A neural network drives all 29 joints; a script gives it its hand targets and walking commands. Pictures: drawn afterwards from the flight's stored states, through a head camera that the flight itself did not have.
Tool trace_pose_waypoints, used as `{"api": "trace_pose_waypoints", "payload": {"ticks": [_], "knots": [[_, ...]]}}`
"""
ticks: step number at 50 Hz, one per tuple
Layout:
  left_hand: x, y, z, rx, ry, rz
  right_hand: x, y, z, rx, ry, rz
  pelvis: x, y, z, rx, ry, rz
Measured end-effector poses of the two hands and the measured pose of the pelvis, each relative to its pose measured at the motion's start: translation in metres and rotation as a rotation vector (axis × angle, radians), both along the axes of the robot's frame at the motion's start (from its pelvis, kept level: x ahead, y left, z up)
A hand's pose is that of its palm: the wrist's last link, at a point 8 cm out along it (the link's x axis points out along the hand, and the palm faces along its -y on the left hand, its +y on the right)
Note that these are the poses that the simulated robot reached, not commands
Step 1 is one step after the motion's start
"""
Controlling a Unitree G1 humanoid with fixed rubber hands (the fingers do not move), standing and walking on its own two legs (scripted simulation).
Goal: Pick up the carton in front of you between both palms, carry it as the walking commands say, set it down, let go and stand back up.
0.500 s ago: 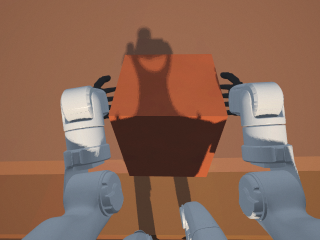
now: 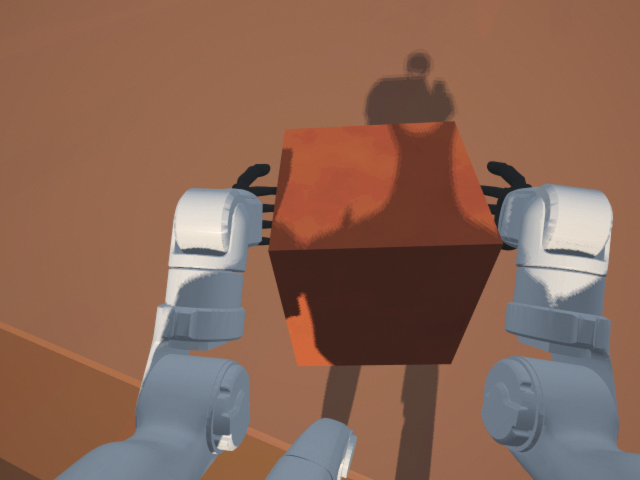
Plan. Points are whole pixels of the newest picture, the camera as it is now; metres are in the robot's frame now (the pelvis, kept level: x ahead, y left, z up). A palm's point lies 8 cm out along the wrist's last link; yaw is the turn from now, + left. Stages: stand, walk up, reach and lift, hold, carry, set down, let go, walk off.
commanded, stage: carry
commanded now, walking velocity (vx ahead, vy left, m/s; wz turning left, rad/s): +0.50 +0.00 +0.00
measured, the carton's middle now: (371, 251) +0.38 +0.05 +0.05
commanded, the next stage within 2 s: none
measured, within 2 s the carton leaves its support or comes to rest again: neither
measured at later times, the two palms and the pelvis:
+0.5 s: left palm out of the picture +0.72 +0.17 +0.31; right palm out of the picture +0.68 -0.13 +0.30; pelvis +0.32 +0.08 +0.15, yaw -2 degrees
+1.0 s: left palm out of the picture +0.97 +0.16 +0.35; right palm out of the picture +0.98 -0.13 +0.35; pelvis +0.62 +0.01 +0.21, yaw +0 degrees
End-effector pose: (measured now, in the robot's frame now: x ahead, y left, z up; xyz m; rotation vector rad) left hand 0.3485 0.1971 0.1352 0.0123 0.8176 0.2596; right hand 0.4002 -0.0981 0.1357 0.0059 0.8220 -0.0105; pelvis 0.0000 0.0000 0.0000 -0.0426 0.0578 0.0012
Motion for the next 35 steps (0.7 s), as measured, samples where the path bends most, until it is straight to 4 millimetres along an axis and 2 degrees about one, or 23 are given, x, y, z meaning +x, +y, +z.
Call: {"api": "trace_pose_waypoints", "payload": {"ticks": [4,7,9,12,15,18,22,27,31,35], "knots": [[0.054,0.000,0.056,0.015,-0.106,0.017,0.049,0.000,0.048,0.018,-0.107,-0.005,0.043,0.004,0.024,0.037,-0.004,0.004],[0.099,-0.002,0.095,0.031,-0.176,0.006,0.086,-0.003,0.079,0.043,-0.176,-0.023,0.085,0.014,0.032,0.055,-0.007,-0.009],[0.132,-0.004,0.114,0.033,-0.197,-0.018,0.112,-0.004,0.095,0.052,-0.198,-0.036,0.116,0.023,0.038,0.076,-0.011,-0.015],[0.187,-0.009,0.131,0.021,-0.190,-0.062,0.153,-0.011,0.111,0.025,-0.194,-0.072,0.164,0.035,0.045,0.115,0.007,-0.008],[0.246,-0.017,0.137,0.009,-0.148,-0.125,0.192,-0.020,0.118,-0.001,-0.153,-0.124,0.215,0.055,0.056,0.119,0.015,-0.007],[0.300,-0.026,0.138,-0.033,-0.088,-0.190,0.218,-0.028,0.123,-0.056,-0.090,-0.186,0.254,0.070,0.079,0.113,-0.016,-0.008],[0.344,-0.030,0.148,-0.077,-0.015,-0.211,0.246,-0.031,0.138,-0.089,-0.017,-0.213,0.293,0.075,0.121,0.111,-0.032,-0.018],[0.397,-0.024,0.195,-0.085,-0.059,-0.206,0.304,-0.025,0.190,-0.083,-0.060,-0.219,0.343,0.077,0.166,0.076,-0.030,-0.042],[0.442,-0.016,0.236,-0.096,-0.136,-0.195,0.358,-0.019,0.239,-0.086,-0.137,-0.215,0.388,0.069,0.186,0.059,-0.008,-0.044],[0.485,-0.011,0.263,-0.090,-0.155,-0.171,0.411,-0.015,0.270,-0.090,-0.156,-0.188,0.443,0.057,0.198,0.051,0.009,-0.037]]}}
